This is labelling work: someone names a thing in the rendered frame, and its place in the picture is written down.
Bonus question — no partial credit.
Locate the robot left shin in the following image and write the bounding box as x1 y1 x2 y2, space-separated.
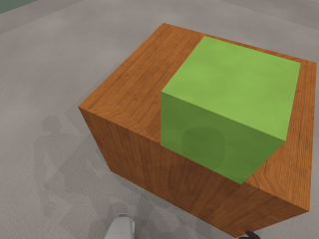
118 213 129 217

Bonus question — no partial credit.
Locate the pedestal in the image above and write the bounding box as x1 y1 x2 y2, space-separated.
78 23 317 238

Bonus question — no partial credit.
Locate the robot left thigh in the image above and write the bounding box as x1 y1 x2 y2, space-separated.
104 216 135 239

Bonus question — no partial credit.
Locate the carton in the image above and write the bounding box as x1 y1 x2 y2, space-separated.
160 36 301 184

